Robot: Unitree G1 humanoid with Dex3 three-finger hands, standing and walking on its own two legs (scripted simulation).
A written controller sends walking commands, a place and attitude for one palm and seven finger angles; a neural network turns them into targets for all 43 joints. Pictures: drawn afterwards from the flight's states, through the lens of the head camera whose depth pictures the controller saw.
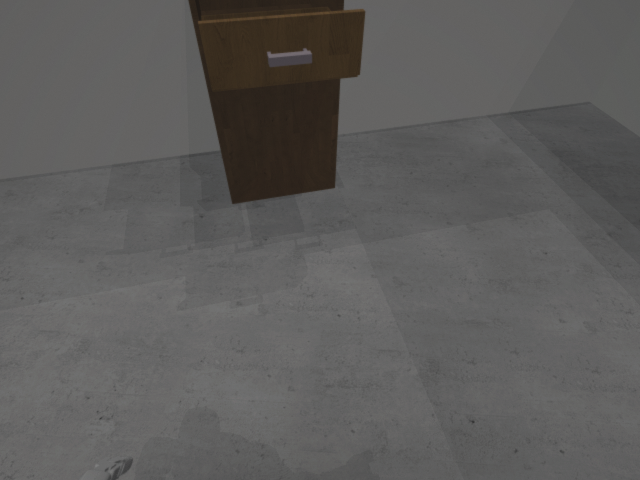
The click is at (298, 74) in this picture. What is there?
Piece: drawer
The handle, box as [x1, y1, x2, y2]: [267, 48, 311, 66]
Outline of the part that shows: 311,53 310,51 307,51 305,48 303,48 302,51 276,54 271,54 270,52 267,52 269,66 308,63 311,62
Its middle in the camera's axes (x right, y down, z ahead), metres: -0.09 -0.51 +1.08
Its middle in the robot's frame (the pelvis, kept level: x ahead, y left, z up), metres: +1.16 +0.15 +0.02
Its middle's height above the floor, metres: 0.79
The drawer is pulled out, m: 0.28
